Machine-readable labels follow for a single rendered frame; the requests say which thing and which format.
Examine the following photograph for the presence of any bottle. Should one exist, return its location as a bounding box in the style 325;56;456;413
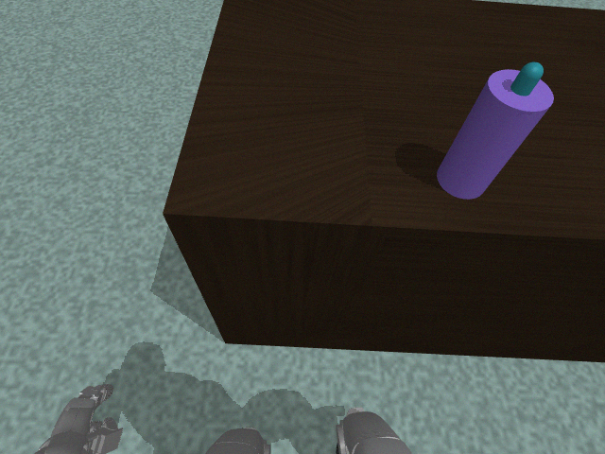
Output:
437;62;554;200

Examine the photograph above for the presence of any left robot hand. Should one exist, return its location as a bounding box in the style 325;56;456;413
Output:
51;384;123;454

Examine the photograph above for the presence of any left robot arm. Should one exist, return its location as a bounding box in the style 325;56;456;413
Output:
35;431;89;454

